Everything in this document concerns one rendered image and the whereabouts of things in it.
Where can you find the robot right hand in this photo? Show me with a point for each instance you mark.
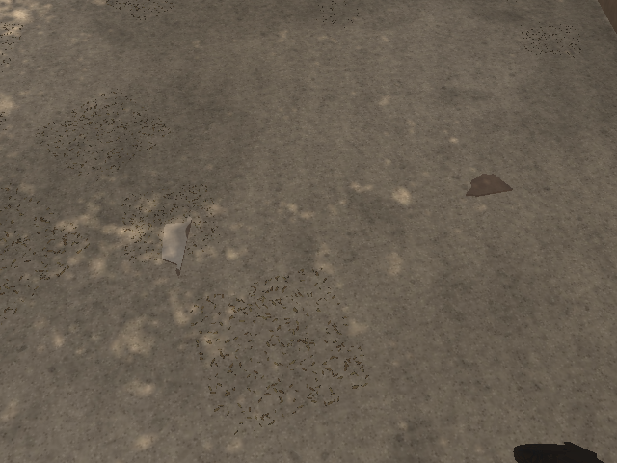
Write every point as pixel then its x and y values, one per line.
pixel 553 453

